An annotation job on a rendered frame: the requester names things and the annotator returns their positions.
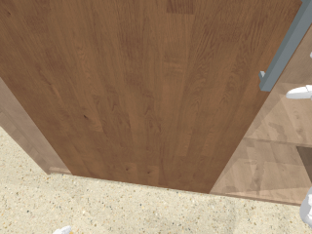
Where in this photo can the robot right upper arm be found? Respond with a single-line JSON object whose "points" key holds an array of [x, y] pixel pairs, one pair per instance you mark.
{"points": [[305, 210]]}

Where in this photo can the wardrobe door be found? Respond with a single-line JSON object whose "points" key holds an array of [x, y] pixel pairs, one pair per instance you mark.
{"points": [[11, 107], [150, 92]]}

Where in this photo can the handle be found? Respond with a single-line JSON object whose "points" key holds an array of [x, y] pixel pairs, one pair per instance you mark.
{"points": [[298, 28]]}

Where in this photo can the right robot hand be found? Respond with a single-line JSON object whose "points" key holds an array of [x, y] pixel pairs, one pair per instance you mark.
{"points": [[301, 92]]}

